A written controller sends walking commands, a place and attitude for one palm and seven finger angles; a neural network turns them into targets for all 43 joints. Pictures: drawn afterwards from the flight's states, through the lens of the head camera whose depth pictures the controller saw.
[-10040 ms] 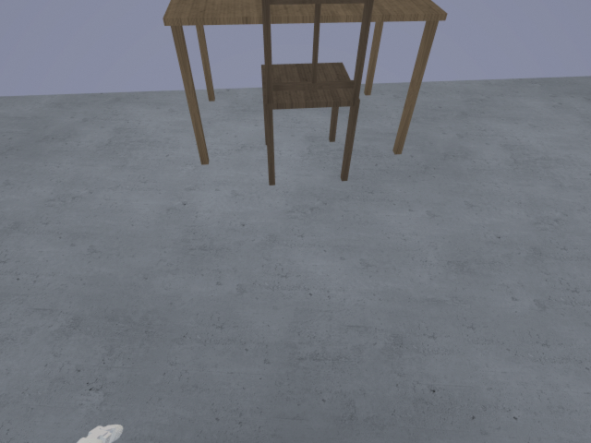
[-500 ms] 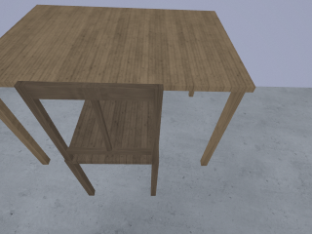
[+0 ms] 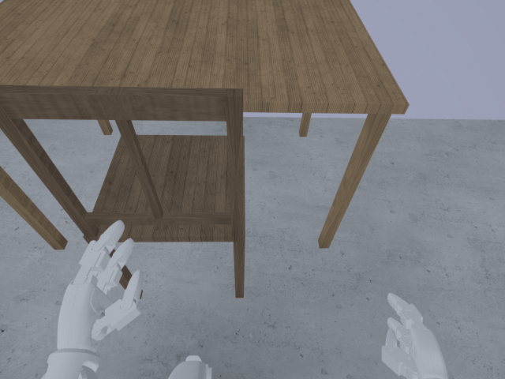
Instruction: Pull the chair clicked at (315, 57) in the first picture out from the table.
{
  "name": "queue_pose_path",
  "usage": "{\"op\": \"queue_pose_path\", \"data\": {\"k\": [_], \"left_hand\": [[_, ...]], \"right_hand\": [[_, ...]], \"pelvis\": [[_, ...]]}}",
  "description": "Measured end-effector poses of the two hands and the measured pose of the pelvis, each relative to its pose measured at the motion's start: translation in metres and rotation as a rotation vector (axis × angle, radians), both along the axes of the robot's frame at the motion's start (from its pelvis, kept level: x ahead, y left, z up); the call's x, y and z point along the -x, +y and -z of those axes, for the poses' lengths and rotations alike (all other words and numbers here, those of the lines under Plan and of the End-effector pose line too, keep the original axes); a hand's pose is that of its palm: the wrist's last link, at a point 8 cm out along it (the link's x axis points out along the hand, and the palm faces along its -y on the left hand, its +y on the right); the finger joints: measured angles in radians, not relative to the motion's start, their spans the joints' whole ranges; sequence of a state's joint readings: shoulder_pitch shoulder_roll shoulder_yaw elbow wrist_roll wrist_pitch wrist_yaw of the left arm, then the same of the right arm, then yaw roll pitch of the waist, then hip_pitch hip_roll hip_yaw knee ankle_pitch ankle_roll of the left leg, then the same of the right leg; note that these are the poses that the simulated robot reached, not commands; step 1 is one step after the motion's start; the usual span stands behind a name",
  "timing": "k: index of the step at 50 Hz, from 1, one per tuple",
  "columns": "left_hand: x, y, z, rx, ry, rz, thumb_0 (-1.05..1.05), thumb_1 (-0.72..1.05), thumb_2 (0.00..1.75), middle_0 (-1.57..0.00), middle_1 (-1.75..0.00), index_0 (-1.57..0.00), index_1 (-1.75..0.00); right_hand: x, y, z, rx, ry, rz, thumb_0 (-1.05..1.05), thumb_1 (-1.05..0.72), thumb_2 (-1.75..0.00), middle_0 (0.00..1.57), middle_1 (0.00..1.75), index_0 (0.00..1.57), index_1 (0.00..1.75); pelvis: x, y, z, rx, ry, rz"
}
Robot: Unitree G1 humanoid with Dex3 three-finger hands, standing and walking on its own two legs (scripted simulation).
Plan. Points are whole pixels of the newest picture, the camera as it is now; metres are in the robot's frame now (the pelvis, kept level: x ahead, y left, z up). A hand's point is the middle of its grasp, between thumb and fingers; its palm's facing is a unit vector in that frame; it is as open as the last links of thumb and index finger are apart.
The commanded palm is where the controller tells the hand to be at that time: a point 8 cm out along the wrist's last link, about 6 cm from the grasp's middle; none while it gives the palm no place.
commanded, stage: raise the hand toward the chair's back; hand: left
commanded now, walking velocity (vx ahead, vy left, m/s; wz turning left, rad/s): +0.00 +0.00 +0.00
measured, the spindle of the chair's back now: (143, 174) +0.50 +0.24 -0.01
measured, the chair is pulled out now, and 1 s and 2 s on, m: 0.00 0.00 0.00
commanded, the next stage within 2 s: aim the fingers beside a spindle in 1.76 s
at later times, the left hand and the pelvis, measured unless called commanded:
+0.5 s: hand (116, 327) +0.20 +0.20 +0.01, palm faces +0.10 -0.99 -0.04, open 12.8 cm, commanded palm +0.16 +0.26 +0.01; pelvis -0.03 +0.00 -0.04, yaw +0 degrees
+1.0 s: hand (84, 317) +0.20 +0.24 +0.03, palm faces +0.12 -0.99 -0.05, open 16.5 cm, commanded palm +0.18 +0.29 +0.03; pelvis -0.02 +0.03 -0.03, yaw +1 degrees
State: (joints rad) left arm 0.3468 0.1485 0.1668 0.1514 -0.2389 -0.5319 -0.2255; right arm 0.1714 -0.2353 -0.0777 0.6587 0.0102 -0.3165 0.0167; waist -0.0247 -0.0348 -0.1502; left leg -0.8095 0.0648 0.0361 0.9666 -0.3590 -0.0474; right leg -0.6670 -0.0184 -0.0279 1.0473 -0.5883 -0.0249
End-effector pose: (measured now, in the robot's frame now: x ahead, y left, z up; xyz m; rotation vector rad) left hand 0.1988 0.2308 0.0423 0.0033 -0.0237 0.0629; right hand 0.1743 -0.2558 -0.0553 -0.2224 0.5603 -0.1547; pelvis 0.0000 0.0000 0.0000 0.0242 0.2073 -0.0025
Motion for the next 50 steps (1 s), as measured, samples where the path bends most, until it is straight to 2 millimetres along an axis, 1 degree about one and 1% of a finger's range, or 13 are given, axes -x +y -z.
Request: {"op": "queue_pose_path", "data": {"k": [5, 7, 9, 11, 14, 18, 23, 27, 31, 36, 40, 46, 50], "left_hand": [[0.063, 0.011, 0.053, -0.003, 0.187, -0.048, 0.00, 0.59, 0.76, -0.17, -0.25, -0.18, -0.25], [0.083, 0.018, 0.060, -0.011, 0.210, -0.106, 0.00, 0.54, 0.75, -0.16, -0.24, -0.17, -0.24], [0.091, 0.022, 0.054, -0.035, 0.154, -0.142, 0.01, 0.50, 0.73, -0.16, -0.23, -0.17, -0.24], [0.087, 0.022, 0.040, -0.066, 0.044, -0.137, 0.01, 0.45, 0.71, -0.15, -0.23, -0.16, -0.23], [0.066, 0.014, 0.021, -0.096, -0.098, -0.053, 0.01, 0.38, 0.68, -0.14, -0.22, -0.15, -0.22], [0.031, 0.004, 0.023, -0.072, -0.039, 0.078, 0.01, 0.28, 0.64, -0.13, -0.20, -0.14, -0.20], [0.021, 0.015, 0.037, -0.011, 0.189, 0.025, 0.00, 0.17, 0.59, -0.13, -0.18, -0.14, -0.18], [0.029, 0.034, 0.022, -0.045, 0.144, -0.087, 0.00, 0.08, 0.55, -0.12, -0.17, -0.13, -0.17], [0.030, 0.041, 0.013, -0.072, 0.017, -0.086, 0.00, -0.01, 0.51, -0.10, -0.15, -0.11, -0.15], [0.022, 0.035, 0.030, -0.036, 0.042, 0.011, 0.00, -0.13, 0.46, -0.09, -0.13, -0.10, -0.14], [0.020, 0.041, 0.032, -0.027, 0.083, 0.010, -0.01, -0.23, 0.42, -0.08, -0.12, -0.09, -0.12], [0.024, 0.060, 0.004, -0.057, -0.016, -0.077, -0.01, -0.36, 0.36, -0.07, -0.10, -0.08, -0.10], [0.022, 0.062, 0.008, -0.051, 0.010, -0.054, -0.01, -0.43, 0.33, -0.06, -0.09, -0.07, -0.09]], "right_hand": [[-0.028, -0.002, 0.015, 0.028, -0.082, -0.063, 0.01, -0.91, -0.90, 0.19, 0.30, 0.20, 0.30], [-0.033, 0.002, 0.025, 0.037, -0.089, -0.093, 0.01, -0.91, -0.90, 0.19, 0.30, 0.20, 0.30], [-0.033, 0.010, 0.037, 0.040, -0.085, -0.123, 0.01, -0.91, -0.90, 0.19, 0.30, 0.20, 0.30], [-0.029, 0.018, 0.052, 0.034, -0.070, -0.146, 0.01, -0.91, -0.90, 0.19, 0.30, 0.20, 0.30], [-0.014, 0.030, 0.073, 0.004, -0.029, -0.145, 0.01, -0.91, -0.90, 0.20, 0.30, 0.20, 0.30], [0.017, 0.039, 0.091, -0.055, 0.055, -0.067, 0.01, -0.91, -0.90, 0.20, 0.30, 0.20, 0.30], [0.053, 0.035, 0.088, -0.079, 0.152, 0.058, 0.02, -0.90, -0.90, 0.20, 0.30, 0.21, 0.30], [0.066, 0.026, 0.078, -0.038, 0.177, 0.081, 0.02, -0.90, -0.90, 0.20, 0.30, 0.20, 0.30], [0.062, 0.019, 0.073, 0.023, 0.170, 0.047, 0.02, -0.91, -0.90, 0.20, 0.30, 0.20, 0.30], [0.044, 0.020, 0.064, 0.067, 0.123, 0.031, 0.02, -0.91, -0.90, 0.20, 0.30, 0.20, 0.30], [0.025, 0.033, 0.052, 0.065, 0.073, 0.019, 0.02, -0.91, -0.90, 0.20, 0.30, 0.20, 0.30], [0.002, 0.061, 0.040, 0.024, 0.020, -0.053, 0.01, -0.91, -0.90, 0.20, 0.30, 0.20, 0.30], [-0.005, 0.076, 0.039, 0.002, 0.012, -0.095, 0.01, -0.91, -0.90, 0.20, 0.30, 0.20, 0.30]], "pelvis": [[0.012, -0.007, 0.031, 0.008, 0.014, -0.019], [0.016, -0.009, 0.040, 0.018, 0.021, -0.030], [0.021, -0.010, 0.048, 0.033, 0.029, -0.041], [0.027, -0.011, 0.055, 0.046, 0.037, -0.047], [0.035, -0.012, 0.063, 0.057, 0.049, -0.048], [0.039, -0.010, 0.062, 0.055, 0.056, -0.039], [0.032, -0.002, 0.046, 0.038, 0.049, -0.018], [0.026, 0.005, 0.037, 0.042, 0.049, -0.010], [0.026, 0.012, 0.040, 0.054, 0.062, -0.016], [0.028, 0.021, 0.044, 0.067, 0.078, -0.020], [0.026, 0.026, 0.040, 0.074, 0.074, -0.020], [0.023, 0.031, 0.034, 0.085, 0.056, -0.031], [0.024, 0.032, 0.033, 0.089, 0.053, -0.038]]}}
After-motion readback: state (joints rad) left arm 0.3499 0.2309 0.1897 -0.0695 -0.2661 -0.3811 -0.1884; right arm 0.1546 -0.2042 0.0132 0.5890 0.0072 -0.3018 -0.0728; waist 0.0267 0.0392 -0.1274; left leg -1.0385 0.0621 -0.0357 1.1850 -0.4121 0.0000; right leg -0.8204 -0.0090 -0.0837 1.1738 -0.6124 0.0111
